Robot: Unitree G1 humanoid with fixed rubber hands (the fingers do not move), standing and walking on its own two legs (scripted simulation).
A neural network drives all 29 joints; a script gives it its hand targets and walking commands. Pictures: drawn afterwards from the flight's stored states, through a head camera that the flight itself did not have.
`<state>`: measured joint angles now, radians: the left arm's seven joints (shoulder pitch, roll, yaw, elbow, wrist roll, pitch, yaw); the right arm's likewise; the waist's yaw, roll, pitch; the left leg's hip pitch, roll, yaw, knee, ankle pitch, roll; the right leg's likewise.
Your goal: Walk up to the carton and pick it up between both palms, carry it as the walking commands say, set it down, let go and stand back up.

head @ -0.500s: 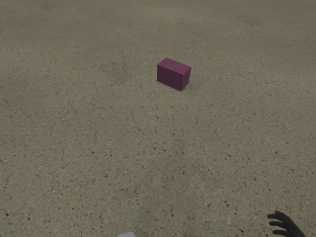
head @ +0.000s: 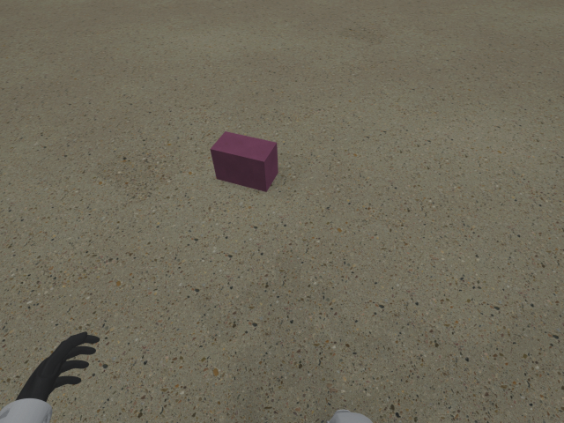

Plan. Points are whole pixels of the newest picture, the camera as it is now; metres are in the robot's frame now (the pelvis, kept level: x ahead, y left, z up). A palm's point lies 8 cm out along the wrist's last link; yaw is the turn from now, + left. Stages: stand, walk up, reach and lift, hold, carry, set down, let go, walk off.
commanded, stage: walk up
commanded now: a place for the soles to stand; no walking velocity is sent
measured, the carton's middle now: (245, 161) +1.43 +0.14 -0.65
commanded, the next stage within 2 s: none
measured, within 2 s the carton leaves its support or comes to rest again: neither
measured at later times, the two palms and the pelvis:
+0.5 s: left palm (35, 333) +0.30 +0.39 -0.06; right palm (428, 246) +0.39 -0.26 -0.01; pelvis +0.23 +0.06 +0.01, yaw +4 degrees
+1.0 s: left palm (65, 227) +0.48 +0.40 -0.01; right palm (383, 172) +0.62 -0.25 -0.04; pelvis +0.44 +0.05 +0.02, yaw +5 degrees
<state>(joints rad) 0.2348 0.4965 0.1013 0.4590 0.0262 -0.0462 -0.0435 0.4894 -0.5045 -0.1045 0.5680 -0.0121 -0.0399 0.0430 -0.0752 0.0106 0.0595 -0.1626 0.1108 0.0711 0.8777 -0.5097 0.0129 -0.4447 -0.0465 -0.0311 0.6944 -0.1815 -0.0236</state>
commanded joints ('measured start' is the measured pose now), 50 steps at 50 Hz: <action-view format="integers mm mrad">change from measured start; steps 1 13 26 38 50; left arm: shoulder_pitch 244 133 164 305 167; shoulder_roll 296 228 155 285 217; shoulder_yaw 96 51 32 100 46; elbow -19 -28 -8 -9 -25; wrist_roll -13 4 -13 -6 -5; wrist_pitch -9 -46 11 -4 -24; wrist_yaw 53 24 -3 34 23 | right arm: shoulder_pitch -130 -206 -101 -100 -187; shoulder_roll -178 -95 -198 -76 -103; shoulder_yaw -37 -34 -52 -1 -21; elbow -176 -184 -150 -182 -165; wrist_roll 20 -14 -7 14 -9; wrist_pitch -6 15 -27 -15 15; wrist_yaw -6 48 -38 0 27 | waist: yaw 190 96 51 201 114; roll -127 -158 171 -293 -188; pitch -136 63 22 -141 42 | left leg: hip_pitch -567 -244 -70 -572 -243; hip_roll -92 -8 183 -99 -40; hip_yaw -236 -46 -333 -22 -24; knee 479 -115 -582 307 -120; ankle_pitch -52 331 113 -134 276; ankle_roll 14 7 237 19 11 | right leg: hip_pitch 486 71 -158 537 120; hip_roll -374 -230 -68 -355 -216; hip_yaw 727 120 85 694 133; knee -413 -427 370 -382 -378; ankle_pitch -577 -329 -235 -573 -185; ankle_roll -258 -163 9 -182 -173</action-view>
